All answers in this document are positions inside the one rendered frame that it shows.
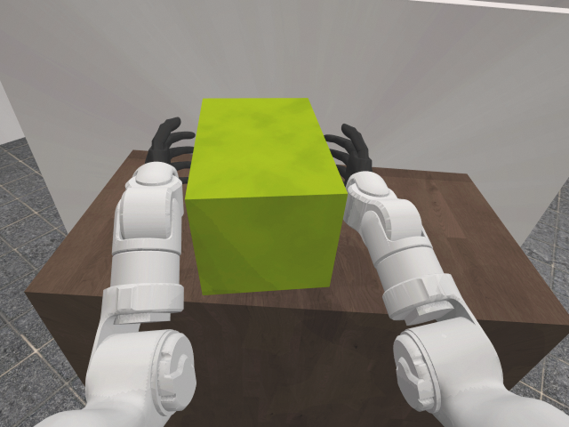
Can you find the carton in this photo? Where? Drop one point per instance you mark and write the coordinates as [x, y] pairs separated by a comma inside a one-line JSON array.
[[265, 199]]

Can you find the left robot hand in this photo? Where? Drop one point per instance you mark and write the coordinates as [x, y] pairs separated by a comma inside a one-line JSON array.
[[160, 152]]

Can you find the robot left forearm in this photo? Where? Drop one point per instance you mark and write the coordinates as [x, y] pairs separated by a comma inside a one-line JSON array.
[[145, 275]]

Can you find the left robot upper arm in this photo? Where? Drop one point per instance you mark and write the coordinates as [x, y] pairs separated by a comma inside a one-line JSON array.
[[136, 379]]

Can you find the robot right forearm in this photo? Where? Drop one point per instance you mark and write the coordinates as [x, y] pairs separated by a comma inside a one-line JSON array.
[[416, 288]]

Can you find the right robot hand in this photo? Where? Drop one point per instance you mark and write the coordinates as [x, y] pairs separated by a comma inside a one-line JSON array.
[[358, 158]]

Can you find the pedestal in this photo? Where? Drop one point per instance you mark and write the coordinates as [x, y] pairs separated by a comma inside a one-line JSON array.
[[312, 357]]

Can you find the right robot upper arm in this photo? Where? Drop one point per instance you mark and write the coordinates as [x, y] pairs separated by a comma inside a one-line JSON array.
[[449, 369]]

